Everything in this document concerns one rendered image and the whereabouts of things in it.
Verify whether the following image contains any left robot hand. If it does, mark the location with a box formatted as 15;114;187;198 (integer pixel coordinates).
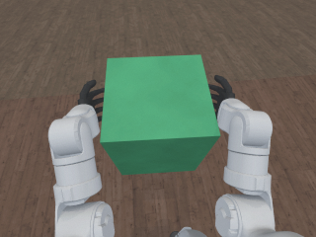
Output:
77;79;105;122

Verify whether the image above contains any robot right shin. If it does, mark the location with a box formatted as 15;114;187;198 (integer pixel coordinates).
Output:
179;226;192;233

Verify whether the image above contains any carton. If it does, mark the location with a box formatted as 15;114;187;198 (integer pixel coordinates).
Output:
100;54;221;175

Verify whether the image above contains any robot left upper arm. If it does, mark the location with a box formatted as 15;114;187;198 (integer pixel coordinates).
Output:
55;201;115;237

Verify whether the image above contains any robot left forearm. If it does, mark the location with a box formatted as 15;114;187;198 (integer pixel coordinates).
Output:
48;104;102;237

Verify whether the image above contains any robot right upper arm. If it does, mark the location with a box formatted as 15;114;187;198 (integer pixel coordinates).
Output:
215;194;304;237

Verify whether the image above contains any robot right forearm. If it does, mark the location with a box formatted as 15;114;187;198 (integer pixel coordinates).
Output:
217;98;276;228

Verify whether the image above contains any right robot hand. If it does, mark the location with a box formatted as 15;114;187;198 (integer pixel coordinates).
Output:
208;75;235;119

